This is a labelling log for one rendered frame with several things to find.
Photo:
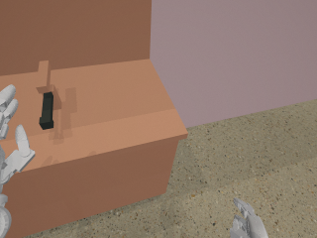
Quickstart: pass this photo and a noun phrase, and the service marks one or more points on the counter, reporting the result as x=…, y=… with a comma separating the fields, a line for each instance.
x=115, y=129

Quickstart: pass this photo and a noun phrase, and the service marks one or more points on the tap lever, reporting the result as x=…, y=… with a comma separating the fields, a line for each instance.
x=46, y=121

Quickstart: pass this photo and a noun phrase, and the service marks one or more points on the left robot hand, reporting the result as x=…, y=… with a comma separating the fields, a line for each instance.
x=17, y=161

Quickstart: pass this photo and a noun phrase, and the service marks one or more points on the right robot hand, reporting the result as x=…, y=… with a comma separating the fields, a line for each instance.
x=252, y=227

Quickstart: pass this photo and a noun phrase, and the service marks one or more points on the left robot forearm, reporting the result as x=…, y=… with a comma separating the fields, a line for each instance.
x=5, y=216

